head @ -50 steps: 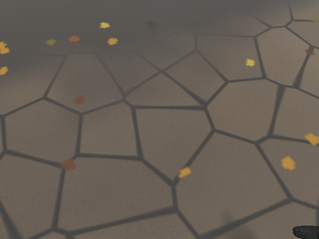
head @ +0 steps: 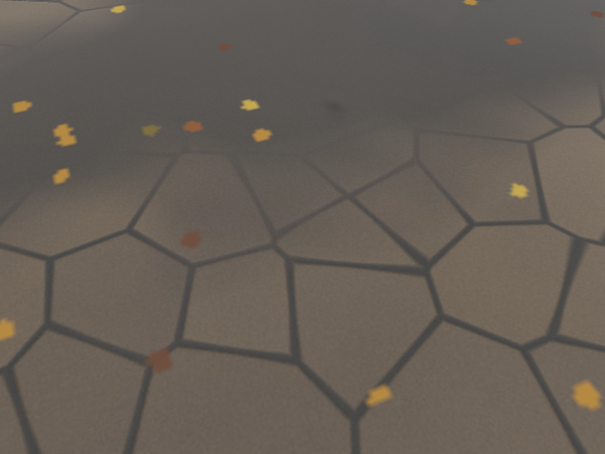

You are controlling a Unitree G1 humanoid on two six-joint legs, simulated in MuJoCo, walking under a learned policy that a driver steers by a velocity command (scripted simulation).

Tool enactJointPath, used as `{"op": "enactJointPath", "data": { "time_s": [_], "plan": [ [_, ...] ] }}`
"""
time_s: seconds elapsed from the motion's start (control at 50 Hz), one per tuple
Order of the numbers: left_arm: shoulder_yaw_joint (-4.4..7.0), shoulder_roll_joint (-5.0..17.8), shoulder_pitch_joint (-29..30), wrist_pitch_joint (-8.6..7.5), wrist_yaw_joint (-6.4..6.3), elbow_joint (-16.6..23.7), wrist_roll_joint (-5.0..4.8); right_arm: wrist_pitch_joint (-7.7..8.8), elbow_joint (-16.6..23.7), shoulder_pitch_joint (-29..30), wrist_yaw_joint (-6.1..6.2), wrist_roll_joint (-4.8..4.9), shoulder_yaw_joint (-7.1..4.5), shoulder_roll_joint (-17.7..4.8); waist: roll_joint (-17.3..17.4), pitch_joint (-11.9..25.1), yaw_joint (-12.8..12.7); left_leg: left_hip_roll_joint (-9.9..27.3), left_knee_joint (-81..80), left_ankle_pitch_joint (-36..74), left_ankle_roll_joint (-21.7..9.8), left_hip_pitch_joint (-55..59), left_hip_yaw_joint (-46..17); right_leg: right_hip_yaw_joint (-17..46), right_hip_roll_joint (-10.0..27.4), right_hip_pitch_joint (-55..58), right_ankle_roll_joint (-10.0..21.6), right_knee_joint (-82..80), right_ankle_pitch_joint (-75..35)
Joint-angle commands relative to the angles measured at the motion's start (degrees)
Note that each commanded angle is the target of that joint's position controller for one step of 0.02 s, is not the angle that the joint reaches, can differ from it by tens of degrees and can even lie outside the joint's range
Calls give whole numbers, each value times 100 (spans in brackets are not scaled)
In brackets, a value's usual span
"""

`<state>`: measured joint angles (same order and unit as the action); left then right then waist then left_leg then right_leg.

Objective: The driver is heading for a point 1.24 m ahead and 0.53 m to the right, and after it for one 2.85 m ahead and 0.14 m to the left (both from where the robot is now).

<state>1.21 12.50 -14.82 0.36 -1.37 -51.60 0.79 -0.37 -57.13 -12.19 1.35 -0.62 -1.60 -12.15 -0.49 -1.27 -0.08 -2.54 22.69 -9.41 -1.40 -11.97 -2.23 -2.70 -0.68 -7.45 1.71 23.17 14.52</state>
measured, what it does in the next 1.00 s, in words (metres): walks ahead: left foot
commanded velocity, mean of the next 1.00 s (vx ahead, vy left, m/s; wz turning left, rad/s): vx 0.33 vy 0.00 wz -0.13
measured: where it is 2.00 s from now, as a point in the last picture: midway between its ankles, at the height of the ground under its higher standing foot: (444, 297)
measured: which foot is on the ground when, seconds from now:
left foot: down 0.00-0.52, up 0.54-0.76, down 0.78-1.00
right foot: down 0.00-0.76, up 0.78-1.00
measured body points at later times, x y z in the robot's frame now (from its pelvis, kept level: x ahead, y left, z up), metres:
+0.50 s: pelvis +0.01 +0.00 +0.00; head +0.02 +0.00 +0.45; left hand +0.01 +0.23 -0.16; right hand +0.02 -0.23 -0.16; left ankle +0.03 +0.10 -0.74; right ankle -0.02 -0.10 -0.74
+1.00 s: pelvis +0.19 +0.06 +0.00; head +0.20 +0.07 +0.45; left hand +0.36 +0.29 -0.13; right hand +0.13 -0.18 -0.15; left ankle +0.11 +0.15 -0.74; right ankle +0.22 -0.08 -0.64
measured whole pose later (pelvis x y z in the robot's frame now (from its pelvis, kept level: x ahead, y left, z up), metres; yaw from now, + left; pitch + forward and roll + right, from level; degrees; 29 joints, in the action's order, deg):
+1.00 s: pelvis +0.19 +0.06 +0.00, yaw -9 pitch +2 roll +1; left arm 4.6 13.4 -8.6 -1.4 3.5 -52.0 1.1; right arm 6.4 -60.1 -23.0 0.7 -1.6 -2.7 -10.4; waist -1.8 1.9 1.2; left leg -0.9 16.2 -17.9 -1.9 -0.2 12.5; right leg -0.7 4.4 -41.7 5.6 70.6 4.7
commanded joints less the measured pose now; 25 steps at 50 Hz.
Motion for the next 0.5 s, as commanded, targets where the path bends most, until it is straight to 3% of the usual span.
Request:
{"op": "enactJointPath", "data": {
  "time_s": [0.02, 0.24, 0.46, 0.48, 0.5],
  "plan": [
    [107, 517, -143, -70, -33, 35, -1, 41, -28, -109, 39, 7, -108, -582, 23, -2, 16, 617, -337, 654, -169, 288, -654, 676, 636, -302, 144, -562, -424],
    [34, 343, -384, -73, -90, -615, 5, 31, -597, -149, 89, 18, -43, -406, 21, -116, -5, 614, -408, 699, -165, 305, -601, 645, 634, -214, 134, -572, -509],
    [-32, 152, -551, -77, -124, -1019, 7, 29, -916, -296, 120, 21, 29, -232, 28, -201, -14, 609, -404, 694, -144, 267, -560, 628, 623, -193, 132, -556, -542],
    [5, 218, -721, -65, -110, -1082, 22, 13, -942, -409, 117, 20, 23, -228, -17, 43, -44, 432, -293, -428, -209, 256, -442, 589, 504, -87, 191, -569, 632],
    [86, 429, -762, -23, -86, -1049, 32, -27, -893, -434, 96, -3, -52, -391, -198, -57, -93, 193, 41, -2071, -327, -125, -284, 779, 474, -185, 358, -580, 2236]
  ]
}}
